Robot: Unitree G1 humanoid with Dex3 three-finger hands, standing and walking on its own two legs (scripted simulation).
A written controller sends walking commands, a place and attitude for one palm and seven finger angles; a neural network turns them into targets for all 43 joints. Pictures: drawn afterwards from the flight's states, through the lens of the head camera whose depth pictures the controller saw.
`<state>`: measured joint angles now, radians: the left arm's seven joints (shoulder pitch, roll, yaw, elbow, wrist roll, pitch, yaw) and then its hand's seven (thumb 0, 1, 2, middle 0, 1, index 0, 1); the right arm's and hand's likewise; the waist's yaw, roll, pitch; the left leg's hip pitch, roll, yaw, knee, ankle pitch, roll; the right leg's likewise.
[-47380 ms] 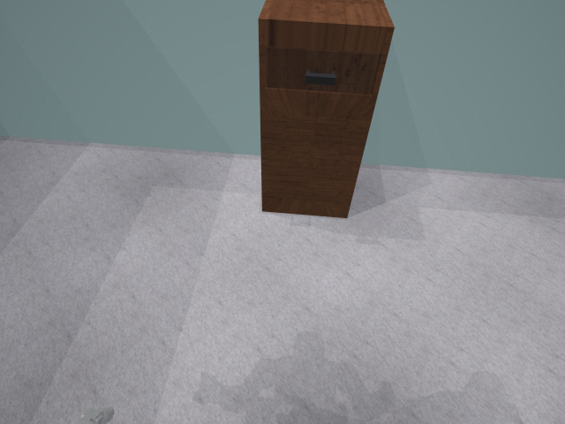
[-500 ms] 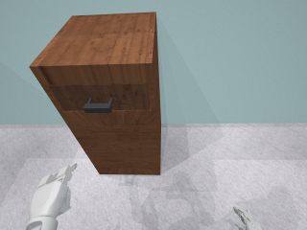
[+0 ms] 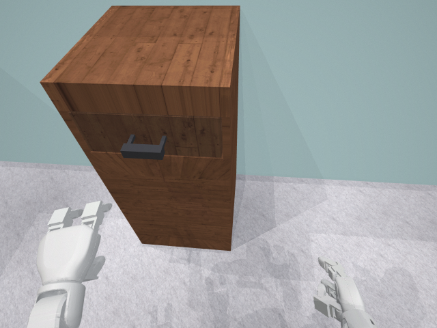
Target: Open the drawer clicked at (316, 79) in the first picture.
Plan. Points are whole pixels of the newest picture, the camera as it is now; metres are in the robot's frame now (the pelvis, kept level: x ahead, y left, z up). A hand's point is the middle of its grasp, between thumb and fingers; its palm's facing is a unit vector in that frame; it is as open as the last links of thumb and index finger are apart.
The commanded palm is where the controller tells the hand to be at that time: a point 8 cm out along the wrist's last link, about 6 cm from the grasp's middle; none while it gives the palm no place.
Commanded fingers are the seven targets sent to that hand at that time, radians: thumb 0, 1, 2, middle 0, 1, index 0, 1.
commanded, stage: raise the hand with hooked fingers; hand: left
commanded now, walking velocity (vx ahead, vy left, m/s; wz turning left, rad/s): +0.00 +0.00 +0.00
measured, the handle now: (145, 145) +0.52 +0.25 +0.00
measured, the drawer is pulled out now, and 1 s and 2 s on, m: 0.00 0.00 0.00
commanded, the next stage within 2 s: move the hooked fingers above the handle in 1.16 s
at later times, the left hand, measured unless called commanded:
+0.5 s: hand (105, 202) +0.30 +0.24 +0.08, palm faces +0.07 -0.08 -0.99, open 13.3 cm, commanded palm +0.28 +0.24 +0.14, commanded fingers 0.00 -0.50 0.30 -0.30 -1.20 -0.30 -1.20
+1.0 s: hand (110, 187) +0.31 +0.23 +0.11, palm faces +0.01 -0.09 -1.00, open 13.8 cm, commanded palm +0.29 +0.23 +0.17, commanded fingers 0.00 -0.50 0.30 -0.30 -1.20 -0.30 -1.20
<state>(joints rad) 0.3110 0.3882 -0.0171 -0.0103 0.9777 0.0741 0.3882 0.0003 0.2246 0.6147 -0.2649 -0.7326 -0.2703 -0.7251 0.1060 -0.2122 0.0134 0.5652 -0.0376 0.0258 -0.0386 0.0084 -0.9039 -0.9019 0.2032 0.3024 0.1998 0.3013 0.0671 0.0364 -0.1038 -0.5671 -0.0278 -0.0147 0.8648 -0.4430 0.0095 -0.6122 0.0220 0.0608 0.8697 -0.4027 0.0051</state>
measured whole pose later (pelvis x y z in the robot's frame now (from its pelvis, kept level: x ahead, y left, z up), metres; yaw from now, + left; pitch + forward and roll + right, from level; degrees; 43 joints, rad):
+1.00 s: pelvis +0.01 -0.01 +0.03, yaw +0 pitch +3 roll +1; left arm -0.06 0.46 -0.07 0.10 0.94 0.00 0.07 0.00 -0.49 0.30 -0.32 -1.20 -0.32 -1.20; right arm 0.16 -0.25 -0.01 0.60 0.00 0.11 -0.03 0.01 -0.91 -0.90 0.20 0.30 0.20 0.30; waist 0.07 0.05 -0.04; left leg -0.29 -0.03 -0.02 0.55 -0.32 0.00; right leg -0.35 0.01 0.06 0.60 -0.30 0.00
